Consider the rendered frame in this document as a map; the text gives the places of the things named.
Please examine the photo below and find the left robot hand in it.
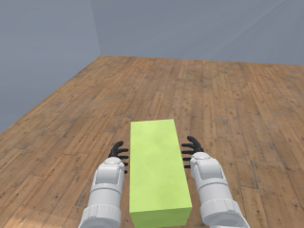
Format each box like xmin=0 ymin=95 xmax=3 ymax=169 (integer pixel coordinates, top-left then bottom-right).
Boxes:
xmin=107 ymin=141 xmax=129 ymax=174

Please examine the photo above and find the robot left forearm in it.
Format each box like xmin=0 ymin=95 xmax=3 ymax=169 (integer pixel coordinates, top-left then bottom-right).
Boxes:
xmin=78 ymin=157 xmax=124 ymax=228

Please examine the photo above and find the robot right forearm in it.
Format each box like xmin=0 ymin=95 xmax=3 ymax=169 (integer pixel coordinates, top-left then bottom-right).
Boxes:
xmin=190 ymin=152 xmax=250 ymax=228

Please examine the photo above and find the right robot hand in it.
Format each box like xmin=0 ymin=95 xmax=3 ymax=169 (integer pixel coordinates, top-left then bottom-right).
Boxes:
xmin=181 ymin=136 xmax=204 ymax=169

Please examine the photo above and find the carton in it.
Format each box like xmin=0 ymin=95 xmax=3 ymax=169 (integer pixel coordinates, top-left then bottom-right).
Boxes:
xmin=129 ymin=119 xmax=193 ymax=228

